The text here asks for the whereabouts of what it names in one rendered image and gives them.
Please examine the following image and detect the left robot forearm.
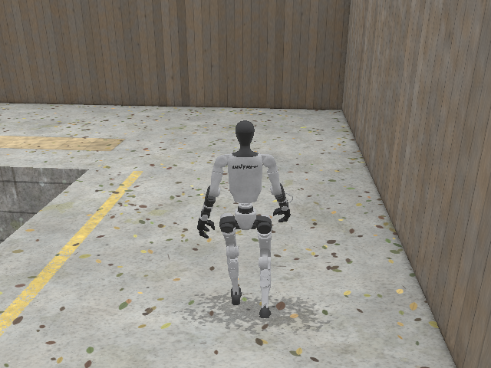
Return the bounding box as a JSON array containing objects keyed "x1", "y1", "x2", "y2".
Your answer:
[{"x1": 199, "y1": 186, "x2": 216, "y2": 221}]

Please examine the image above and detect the robot left hand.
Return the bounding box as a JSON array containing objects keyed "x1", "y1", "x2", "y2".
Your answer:
[{"x1": 197, "y1": 218, "x2": 215, "y2": 238}]

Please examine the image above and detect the right robot upper arm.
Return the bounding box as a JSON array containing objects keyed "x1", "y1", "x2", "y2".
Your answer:
[{"x1": 261, "y1": 154, "x2": 282, "y2": 196}]

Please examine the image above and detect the robot right hand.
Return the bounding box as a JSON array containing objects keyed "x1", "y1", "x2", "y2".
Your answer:
[{"x1": 273, "y1": 208, "x2": 291, "y2": 222}]

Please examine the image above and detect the robot torso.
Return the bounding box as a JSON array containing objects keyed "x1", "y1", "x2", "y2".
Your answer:
[{"x1": 227, "y1": 150, "x2": 263, "y2": 230}]

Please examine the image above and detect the left robot upper arm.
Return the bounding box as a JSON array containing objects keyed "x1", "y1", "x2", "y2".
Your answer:
[{"x1": 208, "y1": 154, "x2": 229, "y2": 197}]

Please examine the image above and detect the right robot forearm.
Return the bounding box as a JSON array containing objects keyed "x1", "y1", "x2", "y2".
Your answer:
[{"x1": 275, "y1": 183, "x2": 289, "y2": 211}]

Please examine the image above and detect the left robot shin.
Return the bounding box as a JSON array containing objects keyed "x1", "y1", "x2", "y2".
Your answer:
[{"x1": 226, "y1": 246, "x2": 239, "y2": 295}]

